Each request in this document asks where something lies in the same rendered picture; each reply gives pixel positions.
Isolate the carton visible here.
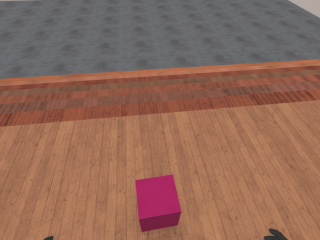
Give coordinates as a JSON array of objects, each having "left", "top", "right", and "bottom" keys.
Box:
[{"left": 135, "top": 174, "right": 181, "bottom": 232}]

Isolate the right robot hand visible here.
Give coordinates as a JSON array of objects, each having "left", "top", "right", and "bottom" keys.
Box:
[{"left": 264, "top": 228, "right": 288, "bottom": 240}]

